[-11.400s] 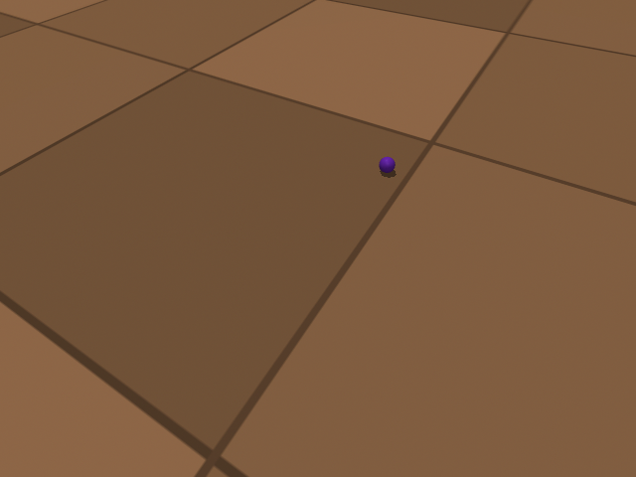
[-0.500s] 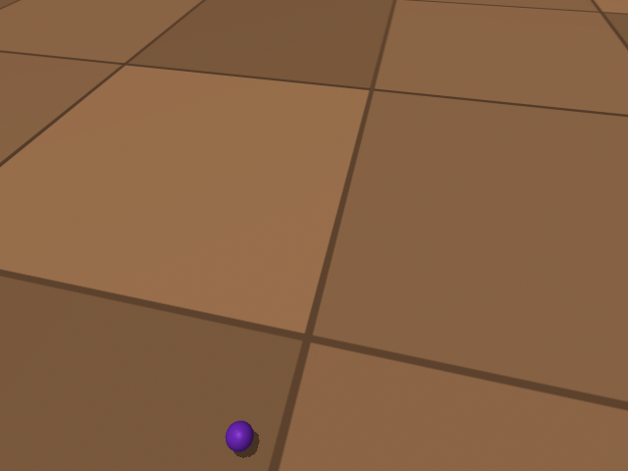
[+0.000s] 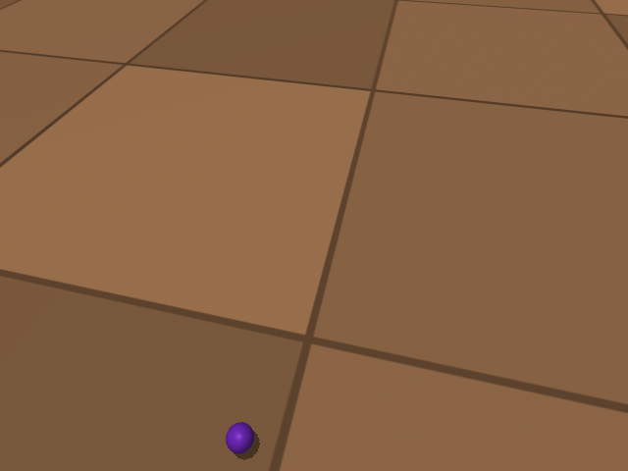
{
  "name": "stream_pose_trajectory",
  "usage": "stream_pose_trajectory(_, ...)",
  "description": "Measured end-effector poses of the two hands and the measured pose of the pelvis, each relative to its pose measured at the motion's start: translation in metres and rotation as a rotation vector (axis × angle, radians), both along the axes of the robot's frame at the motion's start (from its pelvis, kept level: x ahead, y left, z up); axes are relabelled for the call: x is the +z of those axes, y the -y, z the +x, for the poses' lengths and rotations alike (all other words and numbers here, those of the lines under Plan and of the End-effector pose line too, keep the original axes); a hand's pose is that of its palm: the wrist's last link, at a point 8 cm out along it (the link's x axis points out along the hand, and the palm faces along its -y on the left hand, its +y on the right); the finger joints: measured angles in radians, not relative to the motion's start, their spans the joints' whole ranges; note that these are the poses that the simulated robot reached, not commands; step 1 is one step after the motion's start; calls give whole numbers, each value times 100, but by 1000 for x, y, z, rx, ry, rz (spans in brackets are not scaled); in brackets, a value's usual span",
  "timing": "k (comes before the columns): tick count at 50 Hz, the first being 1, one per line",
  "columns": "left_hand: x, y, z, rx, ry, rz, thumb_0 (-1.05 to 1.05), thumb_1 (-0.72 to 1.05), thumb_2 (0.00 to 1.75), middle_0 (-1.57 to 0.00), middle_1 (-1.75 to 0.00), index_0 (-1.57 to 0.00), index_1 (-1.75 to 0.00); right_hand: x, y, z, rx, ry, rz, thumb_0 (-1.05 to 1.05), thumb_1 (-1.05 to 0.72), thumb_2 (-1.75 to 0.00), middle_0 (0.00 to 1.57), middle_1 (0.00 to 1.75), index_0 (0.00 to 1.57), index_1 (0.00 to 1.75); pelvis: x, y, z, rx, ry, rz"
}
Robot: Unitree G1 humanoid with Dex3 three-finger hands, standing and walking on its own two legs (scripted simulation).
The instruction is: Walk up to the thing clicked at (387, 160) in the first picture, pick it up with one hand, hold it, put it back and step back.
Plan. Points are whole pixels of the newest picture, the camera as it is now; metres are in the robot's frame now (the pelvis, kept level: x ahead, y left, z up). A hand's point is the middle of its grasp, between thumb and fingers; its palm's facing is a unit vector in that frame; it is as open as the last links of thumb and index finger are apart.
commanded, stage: stand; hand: left
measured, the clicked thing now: (239, 437) +0.37 +0.23 -0.74
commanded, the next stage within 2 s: walk up in 0.80 s
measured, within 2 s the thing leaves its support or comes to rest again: neither
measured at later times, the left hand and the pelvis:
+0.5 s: hand out of the picture +0.07 +0.26 -0.16, palm faces -0.03 -0.94 -0.34, open 7.4 cm; pelvis +0.00 +0.00 +0.00, yaw +0 degrees
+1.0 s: hand out of the picture +0.06 +0.28 -0.16, palm faces -0.03 -0.91 -0.41, open 7.4 cm; pelvis -0.03 +0.00 -0.01, yaw +0 degrees
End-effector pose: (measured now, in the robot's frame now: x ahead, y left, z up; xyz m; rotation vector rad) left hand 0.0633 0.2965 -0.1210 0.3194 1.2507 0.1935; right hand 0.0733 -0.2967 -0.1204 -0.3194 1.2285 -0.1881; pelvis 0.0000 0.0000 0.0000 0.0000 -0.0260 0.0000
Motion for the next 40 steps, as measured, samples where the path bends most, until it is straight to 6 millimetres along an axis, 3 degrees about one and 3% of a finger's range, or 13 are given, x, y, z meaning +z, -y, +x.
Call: stream_pose_trajectory(40, -1, -4, -6, 4, -8, 1, 1, 90, 90, -21, -30, -20, -30, 0, -4, -2, 0, 0, -2, 0, -90, -90, 20, 29, 21, 30, 0, -4, 0, 2, 7, 0)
